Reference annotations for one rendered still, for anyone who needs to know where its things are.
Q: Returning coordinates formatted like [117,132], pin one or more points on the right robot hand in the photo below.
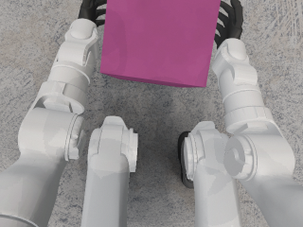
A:
[232,24]

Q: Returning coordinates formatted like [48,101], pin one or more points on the robot left forearm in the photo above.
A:
[66,87]

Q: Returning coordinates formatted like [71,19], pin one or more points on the right robot thigh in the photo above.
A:
[216,194]

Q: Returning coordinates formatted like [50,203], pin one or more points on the robot right upper arm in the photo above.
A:
[264,165]

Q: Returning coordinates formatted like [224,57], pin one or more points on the robot right forearm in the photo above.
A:
[244,108]

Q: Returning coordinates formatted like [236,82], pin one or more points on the carton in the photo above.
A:
[164,42]

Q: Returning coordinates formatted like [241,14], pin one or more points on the robot left upper arm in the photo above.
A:
[29,187]

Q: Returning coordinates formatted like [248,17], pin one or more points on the robot right shin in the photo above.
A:
[208,125]

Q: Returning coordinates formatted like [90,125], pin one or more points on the left robot hand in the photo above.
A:
[89,11]

